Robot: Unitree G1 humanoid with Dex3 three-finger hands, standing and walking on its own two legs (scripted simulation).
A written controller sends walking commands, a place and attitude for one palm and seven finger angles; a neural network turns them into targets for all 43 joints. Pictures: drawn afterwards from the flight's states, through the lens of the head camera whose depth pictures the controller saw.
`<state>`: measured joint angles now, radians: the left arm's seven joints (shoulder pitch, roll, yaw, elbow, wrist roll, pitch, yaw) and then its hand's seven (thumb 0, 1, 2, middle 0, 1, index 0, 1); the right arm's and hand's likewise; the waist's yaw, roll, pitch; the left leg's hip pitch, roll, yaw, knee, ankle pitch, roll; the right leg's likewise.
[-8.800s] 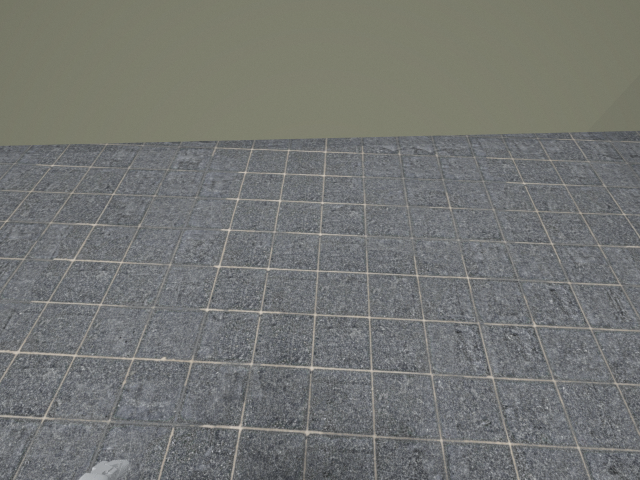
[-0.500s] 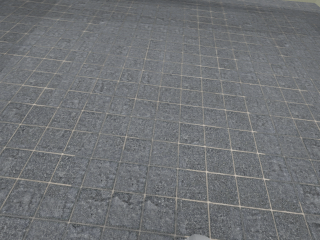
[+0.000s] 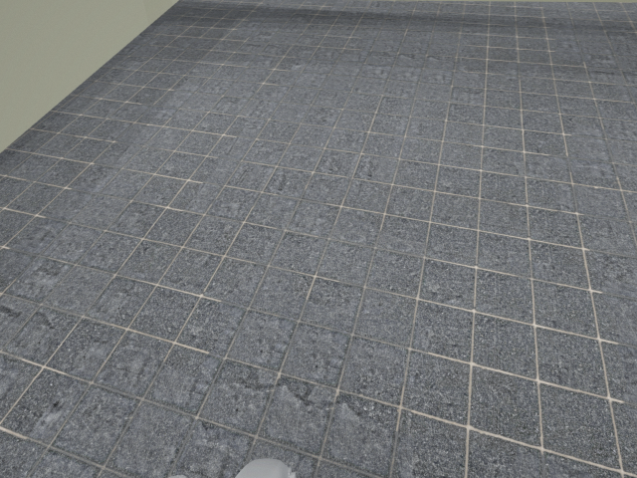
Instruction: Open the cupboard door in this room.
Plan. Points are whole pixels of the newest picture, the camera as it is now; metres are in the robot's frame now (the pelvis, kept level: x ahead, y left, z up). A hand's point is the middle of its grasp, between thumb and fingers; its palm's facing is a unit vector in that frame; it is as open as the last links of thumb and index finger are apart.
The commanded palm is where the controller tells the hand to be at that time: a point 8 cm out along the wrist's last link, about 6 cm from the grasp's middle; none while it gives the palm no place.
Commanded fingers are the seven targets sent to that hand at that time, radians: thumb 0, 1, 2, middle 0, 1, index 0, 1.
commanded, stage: turn or walk to find it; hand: left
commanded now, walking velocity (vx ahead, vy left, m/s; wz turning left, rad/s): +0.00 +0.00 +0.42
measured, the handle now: out of the picture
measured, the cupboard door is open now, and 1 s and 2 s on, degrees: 0 0 0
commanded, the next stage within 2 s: stand and wait in 1.72 s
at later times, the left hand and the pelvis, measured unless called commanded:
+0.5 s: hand out of the picture -0.01 +0.27 -0.17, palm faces +0.25 -0.93 -0.25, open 7.4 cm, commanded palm none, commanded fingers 0.00 0.90 0.90 -0.20 -0.30 -0.20 -0.30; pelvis -0.02 +0.05 +0.00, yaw +12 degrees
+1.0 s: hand out of the picture -0.06 +0.19 -0.15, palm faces +0.44 -0.86 -0.27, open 7.4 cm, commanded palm none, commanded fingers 0.00 0.90 0.90 -0.20 -0.30 -0.20 -0.30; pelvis -0.03 -0.01 +0.00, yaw +26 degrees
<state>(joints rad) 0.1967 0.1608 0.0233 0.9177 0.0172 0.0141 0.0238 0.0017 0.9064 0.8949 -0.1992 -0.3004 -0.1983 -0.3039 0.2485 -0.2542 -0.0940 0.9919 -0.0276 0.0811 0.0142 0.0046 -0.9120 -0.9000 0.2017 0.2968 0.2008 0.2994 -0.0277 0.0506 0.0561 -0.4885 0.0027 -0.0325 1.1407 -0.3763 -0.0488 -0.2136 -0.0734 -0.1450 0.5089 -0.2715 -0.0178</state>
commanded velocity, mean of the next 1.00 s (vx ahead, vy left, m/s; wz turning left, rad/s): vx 0.00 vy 0.00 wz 0.42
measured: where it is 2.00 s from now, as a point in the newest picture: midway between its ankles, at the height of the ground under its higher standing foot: outside the picture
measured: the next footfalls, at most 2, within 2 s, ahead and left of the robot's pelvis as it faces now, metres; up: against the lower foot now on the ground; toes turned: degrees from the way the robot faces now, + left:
left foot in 0.24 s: +0.00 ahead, +0.16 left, +0.00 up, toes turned +11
right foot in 0.70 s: +0.04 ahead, -0.08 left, +0.00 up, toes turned +13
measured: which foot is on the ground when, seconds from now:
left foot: up 0.00-0.22, down 0.24-0.70, up 0.72-1.00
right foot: down 0.00-0.24, up 0.26-0.68, down 0.70-1.00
